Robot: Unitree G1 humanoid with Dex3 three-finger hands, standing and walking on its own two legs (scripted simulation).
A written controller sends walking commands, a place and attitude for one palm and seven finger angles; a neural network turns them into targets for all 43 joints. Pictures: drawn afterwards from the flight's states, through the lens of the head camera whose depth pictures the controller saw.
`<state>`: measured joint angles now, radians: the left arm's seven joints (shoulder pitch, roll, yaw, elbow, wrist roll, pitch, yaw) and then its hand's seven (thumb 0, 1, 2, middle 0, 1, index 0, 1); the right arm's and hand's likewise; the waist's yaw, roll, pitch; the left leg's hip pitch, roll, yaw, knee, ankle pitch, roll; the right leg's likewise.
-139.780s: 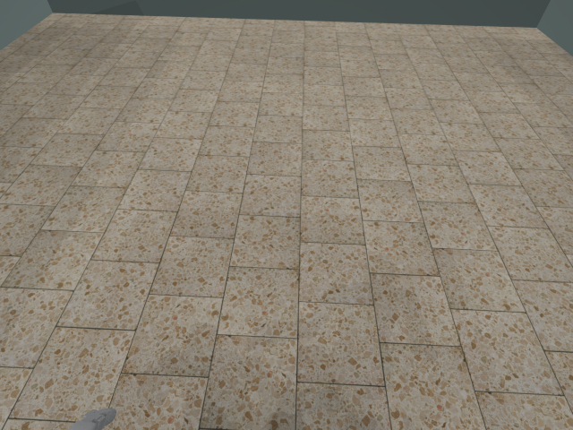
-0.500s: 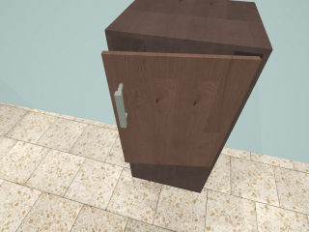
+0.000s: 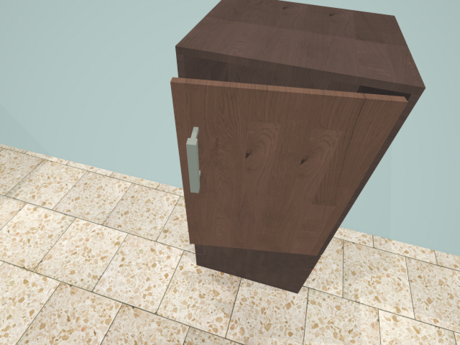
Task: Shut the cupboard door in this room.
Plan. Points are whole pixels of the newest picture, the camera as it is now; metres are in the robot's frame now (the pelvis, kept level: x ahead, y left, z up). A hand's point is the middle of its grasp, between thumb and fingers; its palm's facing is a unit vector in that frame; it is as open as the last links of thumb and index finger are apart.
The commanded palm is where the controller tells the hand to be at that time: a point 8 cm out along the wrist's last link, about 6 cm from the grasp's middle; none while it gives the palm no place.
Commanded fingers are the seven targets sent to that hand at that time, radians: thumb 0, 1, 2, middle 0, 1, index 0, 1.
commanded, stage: look again from close up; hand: left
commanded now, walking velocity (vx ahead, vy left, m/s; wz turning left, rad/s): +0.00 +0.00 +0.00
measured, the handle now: (195, 161) +0.47 +0.11 +0.05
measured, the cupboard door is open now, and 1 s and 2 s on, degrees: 11 11 11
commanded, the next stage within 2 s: shuffle to correct the standing spot in 0.16 s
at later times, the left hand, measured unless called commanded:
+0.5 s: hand out of the picture -0.01 +0.14 -0.18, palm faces -0.02 -0.99 -0.16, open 7.4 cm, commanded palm none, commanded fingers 0.00 0.90 0.90 -0.20 -0.30 -0.20 -0.30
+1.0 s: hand out of the picture +0.06 +0.08 -0.18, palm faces -0.01 -0.98 -0.20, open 7.3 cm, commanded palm none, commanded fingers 0.00 0.90 0.90 -0.20 -0.30 -0.20 -0.30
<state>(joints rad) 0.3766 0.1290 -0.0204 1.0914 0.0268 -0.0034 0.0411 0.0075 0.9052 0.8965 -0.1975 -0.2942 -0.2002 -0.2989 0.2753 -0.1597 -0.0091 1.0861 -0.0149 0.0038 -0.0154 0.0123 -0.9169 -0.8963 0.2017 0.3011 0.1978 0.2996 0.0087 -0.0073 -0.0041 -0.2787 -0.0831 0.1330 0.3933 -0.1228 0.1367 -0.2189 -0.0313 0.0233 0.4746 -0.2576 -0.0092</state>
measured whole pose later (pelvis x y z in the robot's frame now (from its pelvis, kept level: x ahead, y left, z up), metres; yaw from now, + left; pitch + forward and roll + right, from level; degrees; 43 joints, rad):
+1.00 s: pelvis +0.04 -0.10 +0.00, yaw -3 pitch +0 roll +0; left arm 0.28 0.16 0.01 1.05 0.02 0.00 0.03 0.02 0.93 0.90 -0.20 -0.29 -0.20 -0.30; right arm 0.28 -0.16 -0.02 1.08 -0.02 0.03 -0.01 0.01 -0.91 -0.90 0.20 0.30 0.20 0.30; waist 0.01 -0.01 0.03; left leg -0.28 0.02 0.07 0.52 -0.24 0.00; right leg -0.21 -0.03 -0.04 0.53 -0.32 -0.01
